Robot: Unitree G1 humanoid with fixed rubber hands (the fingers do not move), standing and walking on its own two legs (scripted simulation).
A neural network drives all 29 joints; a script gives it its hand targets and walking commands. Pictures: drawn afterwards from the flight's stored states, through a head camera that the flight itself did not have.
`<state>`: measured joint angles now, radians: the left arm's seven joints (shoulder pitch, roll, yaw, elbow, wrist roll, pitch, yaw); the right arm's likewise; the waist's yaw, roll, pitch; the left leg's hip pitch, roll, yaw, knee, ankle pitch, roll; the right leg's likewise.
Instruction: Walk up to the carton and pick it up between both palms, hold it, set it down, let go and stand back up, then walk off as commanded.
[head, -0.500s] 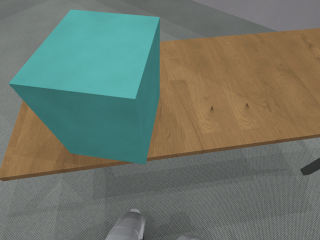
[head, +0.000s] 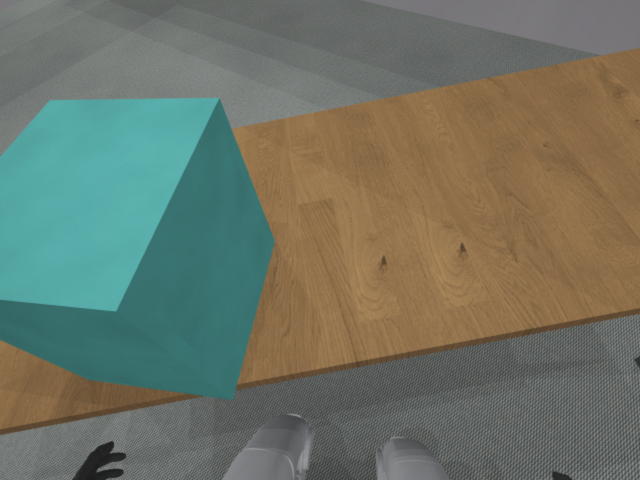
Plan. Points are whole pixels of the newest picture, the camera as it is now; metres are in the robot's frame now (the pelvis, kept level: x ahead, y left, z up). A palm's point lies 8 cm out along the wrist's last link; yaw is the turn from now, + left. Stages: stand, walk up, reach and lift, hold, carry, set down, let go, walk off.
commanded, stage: walk up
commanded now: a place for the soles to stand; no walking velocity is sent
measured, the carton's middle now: (145, 256) +0.35 +0.23 +0.08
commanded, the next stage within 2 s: none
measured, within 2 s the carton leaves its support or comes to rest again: neither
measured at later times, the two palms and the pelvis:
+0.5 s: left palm out of the picture +0.03 +0.47 -0.13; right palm out of the picture +0.07 -0.15 -0.13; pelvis -0.03 +0.16 -0.02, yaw +7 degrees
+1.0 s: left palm out of the picture -0.07 +0.49 -0.14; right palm out of the picture +0.03 -0.13 -0.04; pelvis -0.09 +0.19 +0.02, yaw +9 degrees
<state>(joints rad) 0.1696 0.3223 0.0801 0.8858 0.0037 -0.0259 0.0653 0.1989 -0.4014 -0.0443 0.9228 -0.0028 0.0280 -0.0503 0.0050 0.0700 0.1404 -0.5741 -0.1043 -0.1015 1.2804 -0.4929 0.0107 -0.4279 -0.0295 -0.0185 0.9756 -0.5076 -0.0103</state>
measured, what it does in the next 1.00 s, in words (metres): steps to the left: left foot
